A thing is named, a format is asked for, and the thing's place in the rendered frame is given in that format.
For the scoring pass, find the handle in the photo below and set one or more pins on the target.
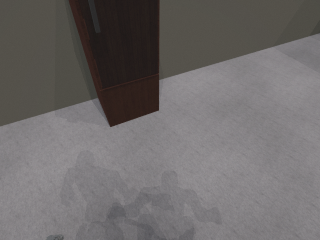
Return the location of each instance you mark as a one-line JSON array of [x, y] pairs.
[[94, 16]]

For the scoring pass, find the cupboard door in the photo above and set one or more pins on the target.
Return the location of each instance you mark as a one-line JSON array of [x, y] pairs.
[[126, 48]]

